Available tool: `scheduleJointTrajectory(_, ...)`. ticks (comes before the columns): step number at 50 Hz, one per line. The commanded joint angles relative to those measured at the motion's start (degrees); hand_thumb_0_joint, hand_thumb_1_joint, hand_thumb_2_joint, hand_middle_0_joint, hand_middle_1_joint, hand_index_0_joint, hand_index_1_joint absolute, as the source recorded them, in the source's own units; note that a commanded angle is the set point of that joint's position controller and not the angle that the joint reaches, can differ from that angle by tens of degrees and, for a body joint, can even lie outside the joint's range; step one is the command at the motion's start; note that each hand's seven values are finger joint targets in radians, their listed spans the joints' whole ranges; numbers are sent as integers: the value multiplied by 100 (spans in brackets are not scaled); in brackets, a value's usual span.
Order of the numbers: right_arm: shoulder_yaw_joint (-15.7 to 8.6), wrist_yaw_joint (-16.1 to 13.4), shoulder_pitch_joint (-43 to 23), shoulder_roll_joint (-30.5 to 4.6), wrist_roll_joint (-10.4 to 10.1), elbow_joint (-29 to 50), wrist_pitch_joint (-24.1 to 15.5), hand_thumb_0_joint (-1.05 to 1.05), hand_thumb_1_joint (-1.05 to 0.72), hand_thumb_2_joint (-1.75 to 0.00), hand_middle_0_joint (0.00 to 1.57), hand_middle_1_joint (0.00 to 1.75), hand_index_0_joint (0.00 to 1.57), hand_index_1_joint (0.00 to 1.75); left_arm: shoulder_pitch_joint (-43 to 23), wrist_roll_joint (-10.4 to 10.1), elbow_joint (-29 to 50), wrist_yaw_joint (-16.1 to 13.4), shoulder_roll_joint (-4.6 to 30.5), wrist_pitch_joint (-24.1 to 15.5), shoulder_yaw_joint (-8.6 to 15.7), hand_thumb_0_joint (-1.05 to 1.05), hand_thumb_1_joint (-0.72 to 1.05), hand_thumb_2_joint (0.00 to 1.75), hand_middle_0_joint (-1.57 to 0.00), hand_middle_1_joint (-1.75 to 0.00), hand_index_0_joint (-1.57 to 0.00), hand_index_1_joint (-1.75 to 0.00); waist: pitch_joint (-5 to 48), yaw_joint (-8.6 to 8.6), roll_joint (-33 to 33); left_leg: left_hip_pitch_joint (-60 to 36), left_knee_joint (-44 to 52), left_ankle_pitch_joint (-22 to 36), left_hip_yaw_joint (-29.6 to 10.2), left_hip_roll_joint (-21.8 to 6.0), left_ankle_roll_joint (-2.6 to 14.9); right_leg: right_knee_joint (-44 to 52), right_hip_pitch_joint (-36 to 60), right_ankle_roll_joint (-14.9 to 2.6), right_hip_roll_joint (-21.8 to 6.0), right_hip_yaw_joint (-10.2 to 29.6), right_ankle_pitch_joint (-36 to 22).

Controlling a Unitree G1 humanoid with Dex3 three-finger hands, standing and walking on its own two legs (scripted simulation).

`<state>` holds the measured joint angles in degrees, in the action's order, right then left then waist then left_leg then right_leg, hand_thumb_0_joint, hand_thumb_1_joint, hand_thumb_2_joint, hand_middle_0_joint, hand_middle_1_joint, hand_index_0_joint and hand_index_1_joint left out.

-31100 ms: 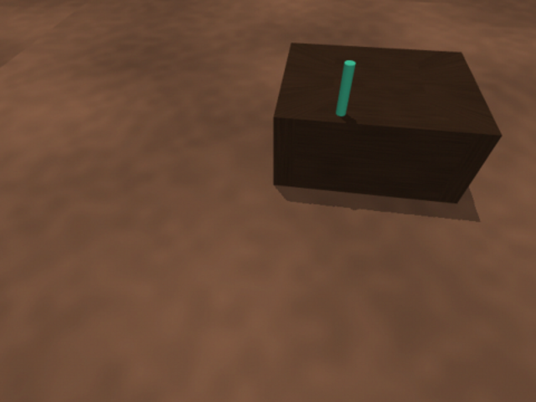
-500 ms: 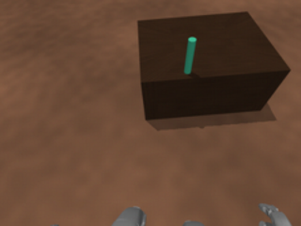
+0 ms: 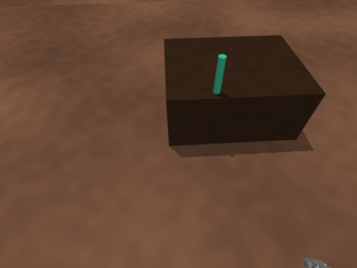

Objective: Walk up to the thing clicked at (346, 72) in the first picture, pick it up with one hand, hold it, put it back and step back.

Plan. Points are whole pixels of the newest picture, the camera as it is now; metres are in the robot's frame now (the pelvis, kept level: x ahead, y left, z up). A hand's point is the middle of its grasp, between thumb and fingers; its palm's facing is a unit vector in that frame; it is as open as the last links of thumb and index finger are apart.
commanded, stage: step back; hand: right
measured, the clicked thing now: (219, 75) +1.08 -0.21 -0.23
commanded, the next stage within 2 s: stand in 0.66 s
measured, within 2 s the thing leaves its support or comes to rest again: neither
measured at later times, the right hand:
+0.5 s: hand out of the picture +0.11 -0.24 -0.15, palm faces +0.00 +0.94 -0.34, open 7.4 cm
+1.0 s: hand out of the picture +0.14 -0.25 -0.13, palm faces +0.01 +0.94 -0.34, open 7.3 cm
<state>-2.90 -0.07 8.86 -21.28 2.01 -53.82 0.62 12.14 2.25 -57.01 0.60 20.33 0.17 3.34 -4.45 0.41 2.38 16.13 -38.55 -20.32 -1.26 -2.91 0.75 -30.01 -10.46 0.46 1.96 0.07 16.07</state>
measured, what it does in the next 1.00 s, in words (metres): stands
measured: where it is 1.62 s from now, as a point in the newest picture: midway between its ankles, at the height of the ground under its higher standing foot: outside the picture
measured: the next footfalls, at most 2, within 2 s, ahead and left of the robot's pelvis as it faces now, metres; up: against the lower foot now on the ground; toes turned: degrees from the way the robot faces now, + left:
none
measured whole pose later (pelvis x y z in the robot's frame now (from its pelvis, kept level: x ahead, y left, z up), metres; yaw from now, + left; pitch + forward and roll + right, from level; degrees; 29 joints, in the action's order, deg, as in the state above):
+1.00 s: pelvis +0.02 +0.00 +0.02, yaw +0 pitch -4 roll +0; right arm -1.0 -0.3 2.2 -19.7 0.1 -62.7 -0.5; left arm 4.2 0.5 -63.5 -0.1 19.2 -0.4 0.1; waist -4.3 0.1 0.0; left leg 6.1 -21.0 -11.2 0.2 -0.3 0.0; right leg -19.9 -4.0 1.1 -1.1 -0.3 12.1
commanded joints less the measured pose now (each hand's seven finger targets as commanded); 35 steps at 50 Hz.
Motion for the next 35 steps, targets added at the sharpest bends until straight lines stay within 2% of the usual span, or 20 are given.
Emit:
scheduleJointTrajectory(1,-289,-31,-103,-1137,-45,325,-122,0,-90,-90,20,30,20,30,-683,63,606,-133,1977,-294,448,0,90,90,-20,-30,-20,-30,-160,27,-1002,442,-1013,-1082,-447,37,-76,1801,-1151,-1416,-2341,2980,2748)
scheduleJointTrajectory(2,-302,26,18,-1196,-64,256,-136,0,-90,-90,20,30,20,30,-893,25,663,-114,1735,-290,394,0,90,90,-20,-30,-20,-30,-254,-128,-838,365,-673,-904,-371,15,-70,1709,-1128,-1201,-1970,2399,2802)
scheduleJointTrajectory(3,-263,64,-80,-1086,-76,189,-170,0,-90,-90,20,30,20,30,-822,9,658,-116,1539,-304,340,0,90,90,-20,-30,-20,-30,-218,-59,-856,577,-215,-663,-260,140,-40,1583,-683,-1003,-1596,1861,2227)
scheduleJointTrajectory(5,-249,81,-45,-971,-38,102,-205,0,-90,-90,20,30,20,30,-668,-7,528,-98,1463,-294,294,0,90,90,-20,-30,-20,-30,-51,8,-1021,169,156,-178,-70,212,-51,1439,-777,-863,-1413,1502,1656)
scheduleJointTrajectory(8,-259,33,217,-922,-13,-46,-282,0,-90,-90,20,30,20,30,-721,-28,514,-43,1363,-233,193,0,90,90,-20,-30,-20,-30,233,-166,-950,-881,1450,373,-43,260,25,692,-999,-595,-1116,827,350)
scheduleJointTrajectory(9,-307,3,307,-1077,33,-84,-321,0,-90,-90,20,30,20,30,-652,-49,515,-28,1173,-229,128,0,90,90,-20,-30,-20,-30,397,-186,-534,-1179,1763,292,-653,-148,100,144,-1154,-446,-920,575,-5)
scheduleJointTrajectory(10,-310,-11,72,-1301,42,-44,-363,0,-90,-90,20,30,20,30,-617,-136,494,-15,935,-198,54,0,90,90,-20,-30,-20,-30,419,-76,257,-1004,2245,-326,-1874,-893,429,-411,-1371,-208,-413,165,471)
scheduleJointTrajectory(11,-337,4,-67,-1548,12,-55,-346,0,-90,-90,20,30,20,30,-652,-144,391,-46,1176,-168,140,0,90,90,-20,-30,-20,-30,280,-2,259,-410,2405,-1037,-2283,-1327,828,-713,-1053,-172,-284,-13,1179)
scheduleJointTrajectory(12,-363,21,-235,-1634,5,-14,-328,0,-90,-90,20,30,20,30,-583,-123,312,-52,1279,-173,159,0,90,90,-20,-30,-20,-30,111,48,279,11,2471,-1251,-2251,-1403,962,-845,-714,-219,-392,67,1187)
scheduleJointTrajectory(13,-308,27,-356,-1492,26,-19,-311,0,-90,-90,20,30,20,30,-521,-125,277,-48,1208,-204,140,0,90,90,-20,-30,-20,-30,80,114,264,-62,2356,-719,-1906,-1254,869,-431,-584,-235,-406,100,1080)
scheduleJointTrajectory(15,-231,10,-363,-1255,12,-40,-338,0,-90,-90,20,30,20,30,-466,-122,209,-70,1140,-278,128,0,90,90,-20,-30,-20,-30,289,162,452,-368,1861,1333,-1224,-856,499,315,-262,-249,-447,98,120)
scheduleJointTrajectory(17,-179,-9,-385,-1069,-103,-80,-337,0,-90,-90,20,30,20,30,-301,-140,59,-118,1235,-333,181,0,90,90,-20,-30,-20,-30,760,242,265,-190,1143,2820,-591,-456,193,650,785,-283,-660,375,-1360)
scheduleJointTrajectory(18,-165,-24,-328,-1008,-130,-84,-323,0,-90,-90,20,30,20,30,-230,-151,34,-141,1338,-342,196,0,90,90,-20,-30,-20,-30,983,205,123,-129,844,2767,-343,-234,96,522,1004,-394,-832,593,-1798)
scheduleJointTrajectory(20,-192,-39,-219,-991,-98,-119,-301,0,-90,-90,20,30,20,30,-428,-130,85,-138,1531,-318,198,0,90,90,-20,-30,-20,-30,851,67,-70,-168,933,1618,-227,-74,61,385,665,-547,-1084,772,-1129)
scheduleJointTrajectory(23,-247,-31,-253,-1125,-58,-257,-302,0,-90,-90,20,30,20,30,-859,-133,154,-136,1324,-251,128,0,90,90,-20,-30,-20,-30,561,7,-117,-241,1364,1369,-624,-355,258,222,213,-432,-753,291,-656)
scheduleJointTrajectory(26,-221,-28,-438,-1100,-65,-265,-318,0,-90,-90,20,30,20,30,-807,-124,70,-134,1216,-269,88,0,90,90,-20,-30,-20,-30,593,89,-142,-374,1373,1975,-731,-495,382,227,260,-329,-670,180,-950)
scheduleJointTrajectory(29,-188,-53,-421,-982,-99,-293,-307,0,-90,-90,20,30,20,30,-751,-143,-36,-166,1371,-286,138,0,90,90,-20,-30,-20,-30,614,85,-417,-204,918,2628,-301,-232,214,295,694,-389,-871,403,-1892)
scheduleJointTrajectory(32,-198,-53,-455,-949,-84,-310,-267,0,-90,-90,20,30,20,30,-807,-136,-12,-196,1454,-274,154,0,90,90,-20,-30,-20,-30,682,51,-493,-217,770,2235,-163,-112,168,327,667,-483,-1098,581,-1936)
scheduleJointTrajectory(33,-113,-62,-410,-991,-156,-323,-282,0,-90,-90,20,30,20,30,-912,-221,-57,-170,1189,-249,15,0,90,90,-20,-30,-20,-30,642,-93,-227,-869,1337,3015,-473,-315,160,399,240,-366,-1060,589,-2621)
scheduleJointTrajectory(35,-145,-72,-474,-1118,-166,-387,-315,0,-90,-90,20,30,20,30,-899,-255,-40,-186,1141,-232,-13,0,90,90,-20,-30,-20,-30,914,-55,-196,-1311,1234,3910,-513,-439,154,425,349,-223,-878,341,-2918)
